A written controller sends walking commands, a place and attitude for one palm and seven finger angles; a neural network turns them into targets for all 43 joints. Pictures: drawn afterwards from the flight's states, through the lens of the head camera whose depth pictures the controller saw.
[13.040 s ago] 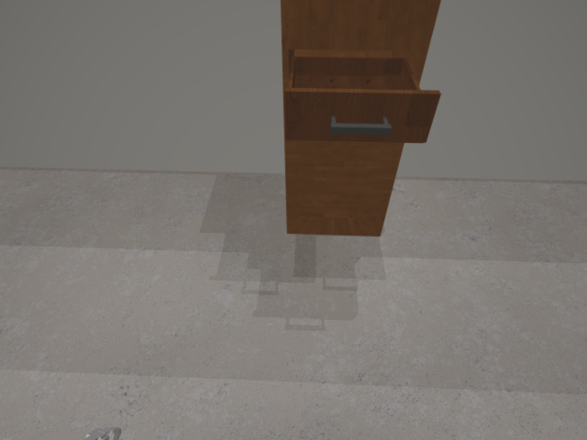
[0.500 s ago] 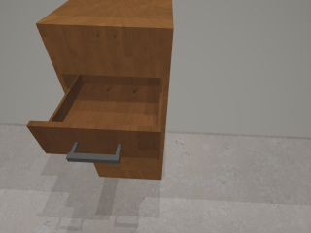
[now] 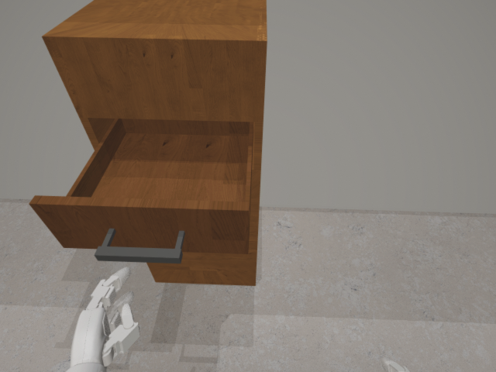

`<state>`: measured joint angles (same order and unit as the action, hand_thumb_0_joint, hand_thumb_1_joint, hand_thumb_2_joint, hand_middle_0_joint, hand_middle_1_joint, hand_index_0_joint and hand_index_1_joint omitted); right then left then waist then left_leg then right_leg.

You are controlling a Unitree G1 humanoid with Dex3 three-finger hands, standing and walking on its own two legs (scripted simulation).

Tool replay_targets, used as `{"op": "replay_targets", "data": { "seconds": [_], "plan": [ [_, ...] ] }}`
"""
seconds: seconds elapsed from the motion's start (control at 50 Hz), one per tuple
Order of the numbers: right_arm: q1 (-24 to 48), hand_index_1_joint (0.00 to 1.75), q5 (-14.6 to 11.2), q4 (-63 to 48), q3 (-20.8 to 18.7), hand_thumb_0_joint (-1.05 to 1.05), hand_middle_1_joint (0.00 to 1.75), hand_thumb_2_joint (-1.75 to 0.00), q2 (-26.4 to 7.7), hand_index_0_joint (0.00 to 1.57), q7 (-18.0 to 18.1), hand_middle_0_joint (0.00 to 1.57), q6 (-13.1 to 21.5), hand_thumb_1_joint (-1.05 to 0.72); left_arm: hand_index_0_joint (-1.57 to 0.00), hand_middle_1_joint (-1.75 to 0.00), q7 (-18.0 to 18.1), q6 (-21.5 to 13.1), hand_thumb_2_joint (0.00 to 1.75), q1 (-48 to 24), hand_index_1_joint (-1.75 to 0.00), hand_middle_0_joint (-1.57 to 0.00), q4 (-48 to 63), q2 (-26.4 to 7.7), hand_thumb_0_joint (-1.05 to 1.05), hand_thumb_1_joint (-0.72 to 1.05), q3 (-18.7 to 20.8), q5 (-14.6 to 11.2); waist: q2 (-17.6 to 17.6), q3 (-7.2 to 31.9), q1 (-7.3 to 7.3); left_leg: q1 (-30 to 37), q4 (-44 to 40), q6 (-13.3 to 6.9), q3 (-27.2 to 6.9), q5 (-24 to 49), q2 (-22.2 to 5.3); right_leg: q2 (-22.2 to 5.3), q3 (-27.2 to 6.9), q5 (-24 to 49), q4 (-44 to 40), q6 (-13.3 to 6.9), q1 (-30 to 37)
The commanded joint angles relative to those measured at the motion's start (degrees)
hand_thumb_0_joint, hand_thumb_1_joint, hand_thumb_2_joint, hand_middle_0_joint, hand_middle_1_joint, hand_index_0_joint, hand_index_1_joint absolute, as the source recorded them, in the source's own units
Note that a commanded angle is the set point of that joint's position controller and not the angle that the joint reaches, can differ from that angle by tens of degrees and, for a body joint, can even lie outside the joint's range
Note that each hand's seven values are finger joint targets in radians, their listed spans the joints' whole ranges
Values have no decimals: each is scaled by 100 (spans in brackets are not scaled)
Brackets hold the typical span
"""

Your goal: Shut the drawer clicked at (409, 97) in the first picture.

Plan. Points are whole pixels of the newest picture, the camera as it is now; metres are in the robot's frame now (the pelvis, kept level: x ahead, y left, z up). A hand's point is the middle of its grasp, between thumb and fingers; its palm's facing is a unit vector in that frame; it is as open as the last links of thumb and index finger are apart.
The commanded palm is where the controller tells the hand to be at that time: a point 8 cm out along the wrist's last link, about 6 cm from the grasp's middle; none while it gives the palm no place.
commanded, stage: raise the hand and make a fist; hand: left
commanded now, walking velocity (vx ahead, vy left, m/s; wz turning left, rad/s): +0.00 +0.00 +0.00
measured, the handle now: (142, 245) +0.34 +0.21 +0.00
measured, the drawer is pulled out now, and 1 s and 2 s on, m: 0.27 0.27 0.27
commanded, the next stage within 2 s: bring the fist close to the handle in 1.70 s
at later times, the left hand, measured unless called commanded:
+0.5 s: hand (155, 355) +0.16 +0.14 +0.01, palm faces -0.14 -0.98 -0.11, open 4.4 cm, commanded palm +0.11 +0.23 +0.02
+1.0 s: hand (114, 341) +0.16 +0.18 +0.07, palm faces -0.01 -1.00 -0.06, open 3.1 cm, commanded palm +0.11 +0.23 +0.07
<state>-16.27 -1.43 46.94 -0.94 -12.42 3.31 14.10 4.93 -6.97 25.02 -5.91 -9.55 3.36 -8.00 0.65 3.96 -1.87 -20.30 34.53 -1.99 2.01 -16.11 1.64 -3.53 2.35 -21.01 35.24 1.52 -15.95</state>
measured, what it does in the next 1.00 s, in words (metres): stands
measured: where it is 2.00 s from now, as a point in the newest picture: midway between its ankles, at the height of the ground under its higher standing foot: outside the picture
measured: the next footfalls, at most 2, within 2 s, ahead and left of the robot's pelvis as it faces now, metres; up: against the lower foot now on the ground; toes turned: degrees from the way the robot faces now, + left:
none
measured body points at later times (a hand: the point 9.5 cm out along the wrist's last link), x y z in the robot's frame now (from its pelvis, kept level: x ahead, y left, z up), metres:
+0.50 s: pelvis -0.04 -0.05 -0.07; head -0.01 -0.06 +0.38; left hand +0.16 +0.19 +0.02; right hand +0.17 -0.26 -0.13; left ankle +0.02 +0.10 -0.73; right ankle -0.03 -0.14 -0.73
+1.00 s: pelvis -0.02 +0.00 -0.03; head -0.01 +0.01 +0.42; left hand +0.15 +0.23 +0.07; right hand +0.19 -0.24 -0.07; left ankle +0.02 +0.10 -0.73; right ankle -0.03 -0.14 -0.73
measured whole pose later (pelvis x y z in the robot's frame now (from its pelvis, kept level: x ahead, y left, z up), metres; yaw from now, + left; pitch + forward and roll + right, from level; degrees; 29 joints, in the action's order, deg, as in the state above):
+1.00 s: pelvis -0.02 +0.00 -0.03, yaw +0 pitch +6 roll -2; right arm -11.9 -3.2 32.1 -1.0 -12.8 3.5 17.7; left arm -16.0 -19.4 33.1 15.8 -14.0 9.8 -17.0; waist 0.9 6.5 0.7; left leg -35.8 52.7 -1.3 -0.1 -23.1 -1.0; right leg -1.1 3.8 -26.7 50.0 0.7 -29.4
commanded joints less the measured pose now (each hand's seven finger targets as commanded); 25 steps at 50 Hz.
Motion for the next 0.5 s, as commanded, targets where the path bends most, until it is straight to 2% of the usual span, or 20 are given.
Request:
{"op": "replay_targets", "data": {
  "seconds": [0.0, 0.02, 0.04, 0.06, 0.1, 0.12, 0.14, 0.16, 0.2, 0.22, 0.24, 0.26, 0.28, 0.3, 0.34, 0.36, 0.38, 0.42, 0.44, 0.48],
  "plan": [
    [988, 30, 73, -1441, -450, 0, 30, -90, -697, 20, -145, 20, 213, -90, -42, -54, -1001, -1372, 90, 2284, -54, -42, -338, 3, 0, 90, 591, -289, -1656, -286, 534, -944, 322, 289, -239, 811, -220, 517, 615, 731, 403, -293, -1390],
    [1073, 30, 61, -1592, -505, 0, 30, -90, -721, 20, -211, 20, 158, -90, -44, -56, -1400, -1739, 90, 2311, -56, -44, -321, -72, 0, 90, 710, -401, -1607, -214, 579, -1207, 550, 313, -173, 773, -176, 502, 556, 923, 628, -295, -1487],
    [1127, 30, 9, -1718, -567, 0, 30, -90, -729, 20, -294, 20, 116, -90, -46, -58, -1780, -2036, 90, 2471, -58, -46, -475, -354, 0, 90, 1021, -464, -1192, -188, 672, -1265, 706, 338, -98, 837, -129, 448, 423, 1242, 734, -332, -1405],
    [1216, 30, -8, -1918, -584, 0, 30, -90, -772, 20, -343, 20, 109, -90, -48, -60, -2190, -2295, 90, 2399, -60, -48, -401, -534, 0, 90, 1132, -574, -913, 20, 624, -1320, 887, 347, -52, 853, -89, 419, 358, 1474, 893, -341, -1345],
    [1340, 30, -74, -2304, -573, 0, 30, -90, -764, 20, -330, 20, 92, -90, -52, -65, -2670, -2345, 90, 2301, -65, -52, -12, -883, 0, 90, 1425, -694, -272, 484, 679, -1489, 1200, 263, 81, 794, -25, 344, 136, 1663, 1097, -320, -1310],
    [1378, 30, -92, -2454, -555, 0, 30, -90, -747, 20, -277, 20, 80, -90, -54, -67, -2745, -2308, 90, 1955, -67, -54, 495, -1075, 0, 90, 1593, -801, -51, 773, 660, -1512, 1310, 215, 132, 703, -8, 331, 36, 1561, 1126, -297, -1315],
    [1293, 30, -68, -2484, -550, 0, 30, -90, -729, 20, -215, 20, 71, -90, -56, -69, -2743, -2298, 90, 1633, -69, -56, 929, -1221, 0, 90, 1783, -938, 267, 890, 633, -1473, 1402, 199, 112, 639, -4, 336, -48, 1427, 1141, -287, -1350],
    [1276, 30, -48, -2592, -526, 0, 30, -90, -699, 20, -167, 20, 95, -90, -58, -71, -2712, -2385, 90, 1233, -71, -58, 1565, -1218, 0, 90, 1786, -1063, 483, 1211, 537, -1395, 1518, 157, 88, 520, -23, 345, -117, 1158, 1147, -249, -1488],
    [989, 30, 26, -2482, -496, 0, 30, -90, -578, 20, -88, 20, 188, -90, -62, -75, -2495, -2768, 90, 540, -75, -62, 2486, -1191, 0, 90, 1849, -1216, 742, 1547, 338, -1275, 1850, 95, -79, 556, -85, 351, -262, 1051, 1248, -206, -1726],
    [893, 30, 55, -2389, -469, 0, 30, -90, -547, 20, -54, 20, 240, -90, -64, -78, -2404, -2995, 90, 261, -78, -64, 2856, -1160, 0, 90, 1705, -1219, 832, 1570, 203, -1231, 1993, 70, -131, 580, -119, 353, -314, 1076, 1282, -195, -1914],
    [750, 30, 91, -2255, -420, 0, 30, -90, -603, 20, -23, 20, 284, -90, -66, -80, -2352, -3232, 90, -408, -80, -66, 3324, -1192, 0, 90, 1484, -1192, 799, 1494, -19, -1296, 2160, 35, -212, 452, -142, 407, -340, 869, 1351, -191, -2223],
    [747, 30, 83, -2135, -438, 0, 30, -90, -599, 20, 26, 20, 339, -90, -68, -82, -2332, -3334, 90, -473, -82, -68, 3173, -1206, 0, 90, 1412, -1122, 856, 1354, -65, -1361, 2233, 25, -241, 259, -177, 421, -416, 466, 1299, -234, -2472],
    [748, 30, 66, -2085, -396, 0, 30, -90, -642, 20, 50, 20, 422, -90, -70, -84, -2384, -3388, 90, -483, -84, -70, 3011, -1012, 0, 90, 1111, -1093, 830, 1077, -201, -1438, 2299, -8, -285, 49, -205, 437, -393, 119, 1259, -255, -2720],
    [747, 30, 39, -2047, -364, 0, 30, -90, -696, 20, 71, 20, 507, -90, -72, -86, -2488, -3410, 90, -573, -86, -72, 2859, -956, 0, 90, 931, -1097, 706, 862, -295, -1594, 2371, -27, -327, -166, -240, 428, -438, -166, 1195, -245, -2863],
    [807, 30, -70, -1996, -284, 0, 30, -90, -814, 20, 114, 20, 621, -90, -76, -91, -2862, -3211, 90, -790, -91, -76, 2323, -1012, 0, 90, 698, -1099, 242, 469, -468, -2003, 2495, -59, -421, -567, -294, 403, -650, -758, 975, -197, -2968],
    [804, 30, -125, -2003, -269, 0, 30, -90, -855, 20, 149, 20, 637, -90, -78, -93, -3030, -2941, 90, -778, -93, -78, 1977, -1150, 0, 90, 704, -1082, 73, 375, -427, -2167, 2441, -52, -411, -803, -282, 367, -803, -1182, 766, -171, -2918],
    [817, 30, -171, -2066, -279, 0, 30, -90, -894, 20, 202, 20, 612, -90, -80, -95, -3138, -2594, 90, -645, -95, -80, 1728, -1393, 0, 90, 907, -1069, -40, 446, -335, -2236, 2385, -56, -382, -876, -262, 315, -977, -1486, 555, -146, -2757],
    [901, 30, -254, -2253, -243, 0, 30, -90, -913, 20, 282, 20, 492, -90, -84, -99, -3246, -1743, 90, -327, -99, -84, 1367, -1718, 0, 90, 1317, -1124, -205, 686, -19, -2190, 2151, -64, -335, -818, -217, 162, -1174, -1702, 265, -77, -2194],
    [1018, 30, -278, -2302, -239, 0, 30, -90, -886, 20, 302, 20, 405, -90, -86, -101, -3204, -1327, 90, -6, -101, -86, 1062, -2067, 0, 90, 1791, -1155, -278, 867, 202, -2153, 2089, -52, -342, -701, -201, 108, -1265, -1566, 231, -5, -1850],
    [1157, 30, -271, -2554, -188, 0, 30, -90, -686, 20, 323, 20, 221, -90, -90, -106, -2998, -803, 90, 353, -106, -90, 1586, -2049, 0, 90, 2166, -1398, -254, 1276, 493, -1919, 1859, -2, -361, -330, -164, -59, -1228, -777, 276, 100, -1163]
  ]
}}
